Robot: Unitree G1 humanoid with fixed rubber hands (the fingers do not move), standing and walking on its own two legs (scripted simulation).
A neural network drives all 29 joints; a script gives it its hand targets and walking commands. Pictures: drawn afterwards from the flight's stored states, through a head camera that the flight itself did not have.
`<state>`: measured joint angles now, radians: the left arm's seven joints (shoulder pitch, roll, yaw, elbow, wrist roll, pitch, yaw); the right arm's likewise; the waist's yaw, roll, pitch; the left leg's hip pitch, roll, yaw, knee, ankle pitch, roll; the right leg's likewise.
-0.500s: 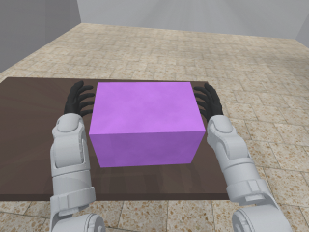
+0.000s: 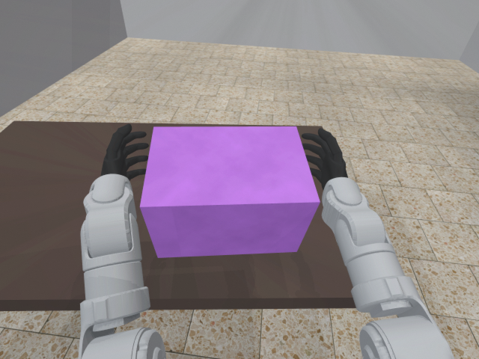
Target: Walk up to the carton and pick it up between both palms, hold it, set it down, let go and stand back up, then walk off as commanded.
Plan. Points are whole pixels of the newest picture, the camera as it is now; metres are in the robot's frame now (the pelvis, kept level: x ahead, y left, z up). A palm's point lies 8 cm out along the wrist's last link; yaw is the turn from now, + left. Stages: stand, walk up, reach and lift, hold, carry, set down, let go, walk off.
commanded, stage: hold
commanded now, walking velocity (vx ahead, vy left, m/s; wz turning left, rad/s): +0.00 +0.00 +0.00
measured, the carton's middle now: (227, 191) +0.37 +0.00 +0.13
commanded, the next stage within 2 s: set down in 1.12 s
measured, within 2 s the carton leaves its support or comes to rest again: neither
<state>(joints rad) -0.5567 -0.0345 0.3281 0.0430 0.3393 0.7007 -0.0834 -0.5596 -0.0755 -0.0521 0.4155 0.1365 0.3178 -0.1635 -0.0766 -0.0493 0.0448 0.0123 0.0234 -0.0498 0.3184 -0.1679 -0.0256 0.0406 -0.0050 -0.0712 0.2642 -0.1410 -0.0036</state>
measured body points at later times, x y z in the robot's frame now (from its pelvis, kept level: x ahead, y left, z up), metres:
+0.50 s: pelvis +0.00 +0.00 +0.00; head -0.05 +0.03 +0.45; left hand +0.36 +0.18 +0.19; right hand +0.36 -0.17 +0.18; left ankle +0.02 +0.13 -0.75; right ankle +0.02 -0.12 -0.75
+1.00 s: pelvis +0.00 +0.00 +0.00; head -0.04 +0.03 +0.45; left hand +0.36 +0.18 +0.19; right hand +0.36 -0.17 +0.18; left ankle +0.02 +0.13 -0.75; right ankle +0.02 -0.12 -0.75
